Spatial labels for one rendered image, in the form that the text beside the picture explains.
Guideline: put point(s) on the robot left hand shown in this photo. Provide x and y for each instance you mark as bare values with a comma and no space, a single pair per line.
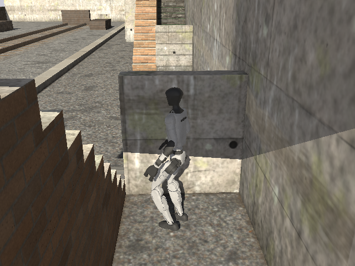
152,171

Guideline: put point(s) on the left robot upper arm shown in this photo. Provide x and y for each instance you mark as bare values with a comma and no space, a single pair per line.
170,122

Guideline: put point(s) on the robot left forearm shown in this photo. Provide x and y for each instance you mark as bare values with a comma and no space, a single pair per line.
165,154

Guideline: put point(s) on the right robot thigh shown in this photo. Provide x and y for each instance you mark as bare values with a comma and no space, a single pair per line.
172,184

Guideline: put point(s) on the left robot thigh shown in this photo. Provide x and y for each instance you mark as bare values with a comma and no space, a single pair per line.
167,168

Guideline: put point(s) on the robot thigh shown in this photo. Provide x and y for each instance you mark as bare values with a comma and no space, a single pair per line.
167,168
172,184

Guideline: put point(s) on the robot right hand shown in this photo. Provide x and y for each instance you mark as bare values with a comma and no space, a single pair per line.
163,144

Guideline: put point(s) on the right robot upper arm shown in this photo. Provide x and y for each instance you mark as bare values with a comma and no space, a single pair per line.
187,122

